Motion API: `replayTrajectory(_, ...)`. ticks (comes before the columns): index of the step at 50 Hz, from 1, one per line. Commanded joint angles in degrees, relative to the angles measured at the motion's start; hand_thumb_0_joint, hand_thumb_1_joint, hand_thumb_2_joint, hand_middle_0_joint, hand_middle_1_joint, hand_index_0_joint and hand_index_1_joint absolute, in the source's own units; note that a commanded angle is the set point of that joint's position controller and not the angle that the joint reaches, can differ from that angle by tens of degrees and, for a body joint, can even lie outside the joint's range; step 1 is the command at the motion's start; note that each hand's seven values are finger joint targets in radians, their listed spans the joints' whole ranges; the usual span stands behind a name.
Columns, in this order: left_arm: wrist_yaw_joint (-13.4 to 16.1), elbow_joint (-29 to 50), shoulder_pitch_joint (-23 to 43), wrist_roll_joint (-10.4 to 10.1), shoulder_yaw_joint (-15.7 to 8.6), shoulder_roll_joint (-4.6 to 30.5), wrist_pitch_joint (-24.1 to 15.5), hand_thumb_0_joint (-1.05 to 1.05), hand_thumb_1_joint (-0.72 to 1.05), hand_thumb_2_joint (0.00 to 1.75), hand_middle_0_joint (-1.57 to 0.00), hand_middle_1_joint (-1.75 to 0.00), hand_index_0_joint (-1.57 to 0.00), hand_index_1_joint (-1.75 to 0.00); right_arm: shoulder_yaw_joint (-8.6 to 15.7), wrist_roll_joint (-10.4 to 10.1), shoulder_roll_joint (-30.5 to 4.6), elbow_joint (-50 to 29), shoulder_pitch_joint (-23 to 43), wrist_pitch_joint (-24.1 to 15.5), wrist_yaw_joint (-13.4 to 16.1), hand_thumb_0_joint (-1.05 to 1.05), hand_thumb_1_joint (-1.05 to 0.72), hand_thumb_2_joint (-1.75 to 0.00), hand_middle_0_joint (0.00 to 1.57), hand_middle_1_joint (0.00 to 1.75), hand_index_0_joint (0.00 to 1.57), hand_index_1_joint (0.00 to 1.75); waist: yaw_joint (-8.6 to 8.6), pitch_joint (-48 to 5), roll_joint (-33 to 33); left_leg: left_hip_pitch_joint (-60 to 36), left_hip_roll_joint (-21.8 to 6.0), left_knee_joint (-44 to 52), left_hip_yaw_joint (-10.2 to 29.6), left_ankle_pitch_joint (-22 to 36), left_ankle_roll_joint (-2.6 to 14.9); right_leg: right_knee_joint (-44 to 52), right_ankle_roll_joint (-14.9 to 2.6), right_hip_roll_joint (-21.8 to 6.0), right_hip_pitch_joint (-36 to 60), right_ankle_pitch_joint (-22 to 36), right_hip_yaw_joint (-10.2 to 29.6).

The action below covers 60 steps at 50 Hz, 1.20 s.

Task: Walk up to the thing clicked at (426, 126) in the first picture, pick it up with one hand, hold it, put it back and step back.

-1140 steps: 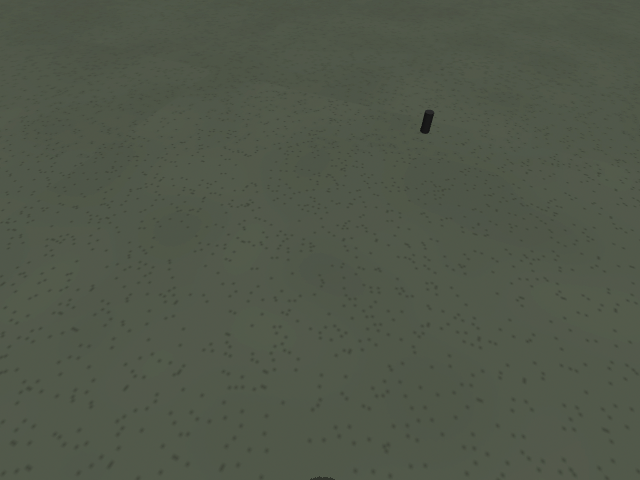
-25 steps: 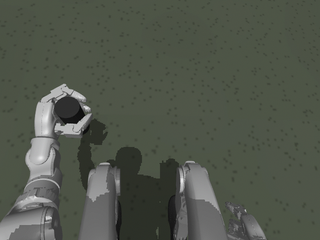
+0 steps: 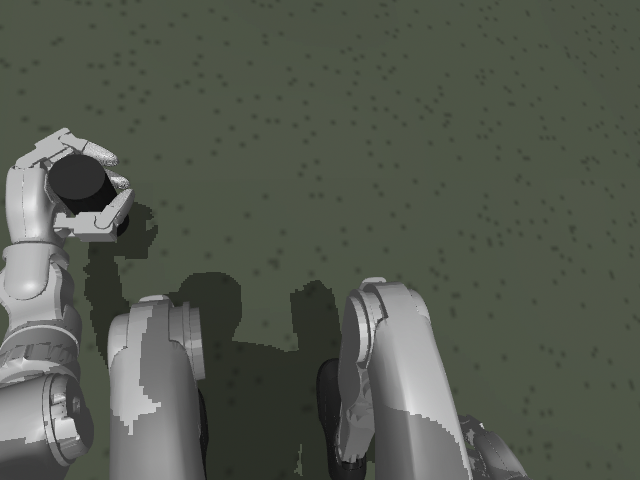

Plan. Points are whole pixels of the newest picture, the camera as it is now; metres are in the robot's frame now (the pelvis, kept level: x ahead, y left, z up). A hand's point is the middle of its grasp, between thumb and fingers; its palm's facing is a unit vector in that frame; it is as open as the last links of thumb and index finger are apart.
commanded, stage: crouch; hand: left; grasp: from the side
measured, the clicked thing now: (94, 201) +0.45 +0.23 -0.08
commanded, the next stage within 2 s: lower in 0.42 s
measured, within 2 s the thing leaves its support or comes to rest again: neither
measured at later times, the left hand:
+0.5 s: hand (111, 207) +0.46 +0.22 -0.12, palm faces +0.07 -1.00 -0.02, open 7.1 cm
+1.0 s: hand (126, 219) +0.46 +0.22 -0.19, palm faces +0.08 -1.00 +0.00, open 7.1 cm
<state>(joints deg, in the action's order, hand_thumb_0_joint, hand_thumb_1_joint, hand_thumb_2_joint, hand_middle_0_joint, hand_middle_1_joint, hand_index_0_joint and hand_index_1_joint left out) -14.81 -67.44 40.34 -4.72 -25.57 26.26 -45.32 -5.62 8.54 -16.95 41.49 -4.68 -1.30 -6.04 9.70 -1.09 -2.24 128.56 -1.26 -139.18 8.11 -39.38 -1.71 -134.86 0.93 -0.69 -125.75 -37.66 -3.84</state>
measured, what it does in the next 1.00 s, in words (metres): stands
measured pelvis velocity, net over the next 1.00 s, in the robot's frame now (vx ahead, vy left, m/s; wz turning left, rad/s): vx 0.00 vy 0.02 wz -0.12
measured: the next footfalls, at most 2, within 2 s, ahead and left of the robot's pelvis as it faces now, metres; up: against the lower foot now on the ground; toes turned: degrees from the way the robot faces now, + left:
none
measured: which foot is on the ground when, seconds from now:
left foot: down 0.00-1.00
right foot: down 0.00-1.00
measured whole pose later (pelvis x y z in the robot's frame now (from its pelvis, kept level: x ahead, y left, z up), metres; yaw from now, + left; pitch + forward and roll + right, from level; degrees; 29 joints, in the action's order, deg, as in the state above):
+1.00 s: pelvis +0.00 +0.02 -0.03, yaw -7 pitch +19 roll -14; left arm -8.5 -79.2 40.9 -4.8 -25.8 41.9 -57.0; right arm -22.4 17.3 -21.0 34.9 6.0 0.4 -8.1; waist 15.3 13.6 -11.4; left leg 128.7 -0.4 -149.8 17.7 -41.3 -1.5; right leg -138.1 3.2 1.5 -121.5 -36.7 -11.1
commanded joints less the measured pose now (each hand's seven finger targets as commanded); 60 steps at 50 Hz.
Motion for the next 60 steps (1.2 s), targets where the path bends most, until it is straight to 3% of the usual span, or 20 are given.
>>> replayTrajectory(1, 0.6, 12.1, 18.0, -1.3, -1.4, 12.6, -5.2, 0.0, 0.5, 1.28, -1.26, -1.36, -1.27, -1.36, 3.3, 0.4, -14.6, -2.5, -6.7, -0.3, 0.5, 0.0, -0.89, -0.9, 0.2, 0.3, 0.2, 0.3, 1.5, -37.6, 11.8, -21.6, 0.7, 13.9, -4.6, 5.1, 2.45, 12.9, -2.34, 2.2, 21.6, 8.1, -4.3)
replayTrajectory(3, 0.8, 12.6, 17.6, -1.4, -1.8, 13.6, -5.5, 0.0, 0.5, 1.26, -1.25, -1.35, -1.26, -1.35, 2.8, 0.7, -14.8, -2.5, -6.2, -0.1, 0.4, 0.0, -0.89, -0.9, 0.2, 0.3, 0.2, 0.3, 1.09, -36.7, 12.9, -21.4, 0.6, 13.5, -4.3, 4.9, 2.27, 12.3, -2.43, 2.4, 20.8, 7.7, -4.6)
replayTrajectory(10, 0.8, 11.2, 15.5, -1.4, -0.7, 13.3, -5.9, 0.0, 0.52, 1.27, -1.27, -1.36, -1.28, -1.36, 1.2, 1.6, -16.5, -2.8, -5.2, 0.7, -0.2, 0.0, -0.9, -0.9, 0.2, 0.3, 0.2, 0.3, 2.87, -33.9, 14.6, -22.8, 0.2, 12.5, -2.4, 6.2, 1.71, 9.9, -2.57, 2.6, 18.1, 9.0, -6.6)
replayTrajectory(13, 1.3, 11.6, 15.3, -1.4, -1.5, 15.1, -6.4, 0.0, 0.51, 1.27, -1.26, -1.36, -1.27, -1.36, 0.4, 2.2, -16.8, -2.8, -4.8, 1.1, -0.3, 0.0, -0.89, -0.9, 0.2, 0.3, 0.2, 0.3, 2.64, -34.5, 15.5, -23.2, 0.1, 11.4, -2.3, 7.6, 1.63, 9.6, -2.4, 2.8, 19.9, 10.3, -6.7)
replayTrajectory(14, 1.4, 12.0, 16.3, -1.4, -1.3, 15.0, -6.6, 0.0, 0.51, 1.27, -1.28, -1.38, -1.29, -1.37, 0.2, 2.4, -17.4, -3.1, -4.7, 1.3, -0.3, 0.0, -0.9, -0.9, 0.2, 0.3, 0.2, 0.3, 3.53, -34.1, 15.8, -23.5, 0.0, 11.6, -1.7, 7.4, 1.51, 9.4, -2.39, 2.6, 19.4, 10.2, -7.2)
replayTrajectory(16, 1.8, 11.9, 15.7, -1.6, -1.7, 15.9, -6.9, 0.0, 0.51, 1.27, -1.28, -1.37, -1.29, -1.37, -0.3, 2.6, -17.5, -3.2, -3.9, 1.4, -0.5, 0.0, -0.89, -0.9, 0.2, 0.3, 0.2, 0.3, 3.29, -33.5, 16.4, -23.5, 0.0, 11.3, -1.5, 7.1, 1.4, 9.1, -2.45, 2.7, 19.1, 9.9, -7.3)
replayTrajectory(18, 2.0, 10.8, 15.4, -1.8, -1.5, 15.4, -7.3, 0.0, 0.53, 1.28, -1.28, -1.37, -1.28, -1.37, -0.9, 2.9, -18.0, -3.1, -4.0, 1.6, -0.6, 0.0, -0.89, -0.9, 0.2, 0.3, 0.2, 0.3, 4.32, -33.1, 16.2, -23.1, -0.1, 10.6, -1.2, 7.9, 1.41, 8.8, -2.24, 2.7, 20.4, 11.1, -7.6)
replayTrajectory(24, 2.8, 10.1, 15.0, -1.7, -1.3, 16.7, -8.5, 0.0, 0.51, 1.29, -1.31, -1.39, -1.31, -1.39, -2.2, 3.8, -18.5, -3.5, -2.5, 1.9, -0.8, 0.0, -0.9, -0.91, 0.2, 0.3, 0.2, 0.3, 4.51, -31.7, 16.5, -23.0, -0.2, 9.7, -0.9, 7.7, 1.34, 8.8, -2.21, 3.1, 20.7, 11.1, -8.1)
replayTrajectory(25, 2.9, 9.9, 15.6, -1.6, -1.1, 17.0, -8.7, 0.0, 0.52, 1.29, -1.3, -1.38, -1.31, -1.38, -2.4, 3.8, -18.7, -3.7, -2.1, 2.0, -0.8, 0.0, -0.9, -0.91, 0.2, 0.3, 0.2, 0.3, 5.31, -30.8, 16.4, -22.7, -0.3, 9.8, -0.5, 7.1, 1.36, 8.7, -2.15, 3.0, 20.0, 10.5, -8.5)
replayTrajectory(27, 3.3, 9.8, 15.5, -1.6, -1.0, 17.6, -9.1, 0.0, 0.46, 1.25, -1.32, -1.4, -1.33, -1.4, -2.9, 4.1, -18.9, -4.0, -1.4, 2.0, -0.9, 0.0, -0.91, -0.9, 0.2, 0.3, 0.2, 0.3, 5.27, -30.4, 16.2, -21.9, -0.3, 9.4, -0.4, 6.7, 1.4, 8.7, -2.17, 3.1, 20.4, 10.5, -8.5)
replayTrajectory(30, 3.9, 4.2, 12.9, -1.8, -1.4, 17.4, -9.5, 0.0, 0.44, 1.25, -1.33, -1.42, -1.34, -1.41, -4.2, 4.6, -18.9, -4.5, -0.7, 2.2, -1.1, 0.0, -0.91, -0.91, 0.2, 0.3, 0.2, 0.3, 5.98, -28.7, 12.5, -18.3, -0.2, 7.5, -0.5, 6.9, 1.94, 9.1, -1.63, 3.5, 23.3, 11.3, -8.4)
replayTrajectory(33, 4.1, 3.6, 15.8, -2.1, -0.4, 17.9, -11.1, 0.0, 0.43, 1.26, -1.33, -1.43, -1.34, -1.42, -5.5, 5.2, -19.7, -4.9, 0.1, 2.1, -1.2, 0.0, -0.91, -0.91, 0.2, 0.3, 0.2, 0.3, 7.72, -27.3, 13.2, -19.6, -0.4, 7.5, 0.6, 6.5, 1.72, 8.9, -1.58, 3.7, 22.7, 10.9, -9.4)
replayTrajectory(35, 4.1, 2.1, 15.9, -1.8, -0.4, 19.3, -12.1, 0.0, 0.45, 1.26, -1.34, -1.43, -1.36, -1.42, -6.3, 5.6, -20.2, -5.3, 1.4, 1.9, -1.3, 0.0, -0.91, -0.9, 0.2, 0.3, 0.2, 0.3, 8.18, -26.0, 14.2, -20.3, -0.6, 7.7, 1.2, 5.2, 1.5, 8.6, -1.74, 3.8, 21.5, 9.7, -10.0)
replayTrajectory(36, 4.4, 2.0, 15.0, -1.6, -1.6, 20.7, -12.7, 0.0, 0.44, 1.25, -1.33, -1.42, -1.35, -1.41, -6.6, 5.9, -20.7, -6.4, 1.9, 1.9, -1.3, 0.0, -0.91, -0.9, 0.2, 0.3, 0.2, 0.3, 7.82, -26.8, 14.0, -21.3, -0.7, 7.5, 1.3, 5.6, 1.44, 8.7, -1.62, 4.0, 22.2, 10.1, -10.2)
replayTrajectory(38, 4.3, 1.5, 15.9, -1.7, -0.6, 20.9, -13.7, 0.0, 0.48, 1.25, -1.31, -1.41, -1.33, -1.39, -7.6, 6.4, -20.8, -6.1, 2.8, 1.8, -1.3, 0.0, -0.91, -0.9, 0.2, 0.3, 0.2, 0.3, 8.32, -25.8, 15.8, -21.8, -0.8, 7.1, 1.5, 6.3, 1.23, 8.3, -1.7, 4.1, 22.3, 11.0, -10.4)
replayTrajectory(44, 6.0, -1.1, 15.6, -1.4, -2.3, 24.5, -16.2, 0.0, 0.46, 1.24, -1.3, -1.39, -1.31, -1.38, -10.2, 7.9, -22.6, -7.5, 5.1, 1.9, -1.2, 0.0, -0.92, -0.91, 0.2, 0.3, 0.2, 0.3, 9.47, -24.3, 18.4, -24.4, -1.3, 7.3, 3.5, 7.6, 0.44, 7.1, -1.67, 4.2, 22.7, 12.1, -11.9)
replayTrajectory(49, 7.1, -2.9, 16.0, -0.3, 0.0, 24.5, -17.4, 0.0, 0.49, 1.27, -1.3, -1.41, -1.32, -1.4, -12.0, 9.3, -23.0, -7.0, 6.3, 2.1, -1.1, 0.0, -0.91, -0.91, 0.2, 0.3, 0.2, 0.3, 10.89, -21.2, 20.5, -25.3, -1.6, 6.9, 4.4, 8.9, 0.16, 6.7, -1.49, 4.3, 22.6, 13.8, -12.7)
replayTrajectory(52, 8.5, -3.7, 14.5, -0.2, -1.3, 26.2, -18.1, 0.0, 0.45, 1.28, -1.29, -1.4, -1.3, -1.4, -13.0, 9.9, -23.3, -7.9, 7.4, 2.5, -1.3, 0.0, -0.91, -0.91, 0.2, 0.3, 0.2, 0.3, 10.77, -21.5, 19.2, -25.6, -1.8, 6.5, 5.0, 9.1, 0.17, 7.0, -1.27, 4.6, 23.7, 13.8, -13.3)
replayTrajectory(56, 9.4, -5.2, 14.8, -0.5, -0.1, 25.7, -19.0, 0.0, 0.48, 1.28, -1.28, -1.4, -1.3, -1.39, -14.0, 10.5, -24.2, -7.8, 7.5, 2.8, -1.3, 0.0, -0.9, -0.9, 0.2, 0.3, 0.2, 0.3, 12.28, -20.4, 20.2, -26.9, -1.9, 6.9, 6.3, 9.4, -0.09, 6.6, -1.08, 4.8, 23.8, 14.5, -14.3)
replayTrajectory(60, 10.6, -6.2, 15.1, -0.1, 0.2, 27.4, -20.1, 0.0, 0.52, 1.29, -1.3, -1.41, -1.31, -1.4, -15.4, 11.0, -24.2, -8.1, 8.8, 3.0, -1.2, 0.0, -0.9, -0.9, 0.2, 0.3, 0.2, 0.3, 12.76, -18.4, 19.4, -25.1, -2.0, 6.4, 6.7, 8.3, 0.07, 7.0, -0.9, 5.1, 24.2, 14.1, -14.8)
